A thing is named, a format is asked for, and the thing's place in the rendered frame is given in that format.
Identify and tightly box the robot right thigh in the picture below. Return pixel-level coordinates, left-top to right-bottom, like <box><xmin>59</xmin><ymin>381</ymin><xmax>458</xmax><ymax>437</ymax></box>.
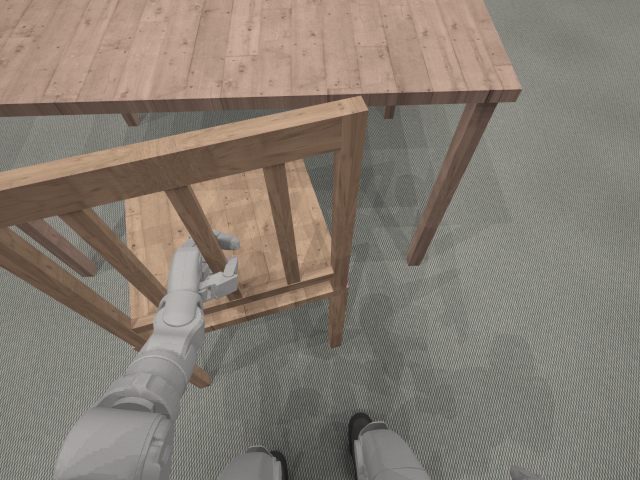
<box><xmin>354</xmin><ymin>429</ymin><xmax>431</xmax><ymax>480</ymax></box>

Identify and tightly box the left robot upper arm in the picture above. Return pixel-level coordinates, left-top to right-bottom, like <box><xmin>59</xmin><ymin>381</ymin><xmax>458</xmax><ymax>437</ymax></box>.
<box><xmin>56</xmin><ymin>406</ymin><xmax>175</xmax><ymax>480</ymax></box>

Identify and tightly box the left robot forearm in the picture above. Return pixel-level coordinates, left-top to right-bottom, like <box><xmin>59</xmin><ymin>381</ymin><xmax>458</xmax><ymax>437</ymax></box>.
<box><xmin>53</xmin><ymin>290</ymin><xmax>205</xmax><ymax>480</ymax></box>

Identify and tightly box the robot left shin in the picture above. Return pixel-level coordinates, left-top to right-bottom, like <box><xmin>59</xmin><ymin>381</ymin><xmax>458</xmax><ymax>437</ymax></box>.
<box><xmin>246</xmin><ymin>446</ymin><xmax>273</xmax><ymax>457</ymax></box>

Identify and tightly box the chair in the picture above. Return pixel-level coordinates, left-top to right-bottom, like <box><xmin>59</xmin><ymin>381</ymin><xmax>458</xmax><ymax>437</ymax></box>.
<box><xmin>0</xmin><ymin>96</ymin><xmax>369</xmax><ymax>389</ymax></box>

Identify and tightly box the robot left hand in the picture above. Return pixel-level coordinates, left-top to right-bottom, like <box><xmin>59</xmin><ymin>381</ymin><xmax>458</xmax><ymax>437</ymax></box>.
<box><xmin>167</xmin><ymin>230</ymin><xmax>240</xmax><ymax>303</ymax></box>

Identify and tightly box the table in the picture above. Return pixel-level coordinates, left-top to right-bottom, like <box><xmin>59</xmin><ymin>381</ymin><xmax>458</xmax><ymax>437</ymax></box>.
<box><xmin>0</xmin><ymin>0</ymin><xmax>522</xmax><ymax>277</ymax></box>

